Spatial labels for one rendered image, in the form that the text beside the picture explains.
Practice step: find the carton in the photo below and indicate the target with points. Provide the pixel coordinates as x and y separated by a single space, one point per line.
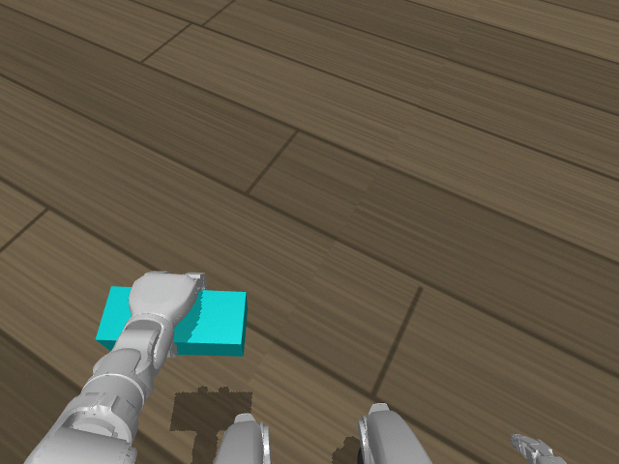
215 326

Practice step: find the left robot arm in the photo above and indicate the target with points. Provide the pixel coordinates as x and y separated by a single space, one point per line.
99 425

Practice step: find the left robot hand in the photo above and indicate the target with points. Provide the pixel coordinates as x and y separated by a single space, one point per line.
169 296

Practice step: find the right robot hand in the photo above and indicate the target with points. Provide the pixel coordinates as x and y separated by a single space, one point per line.
536 452

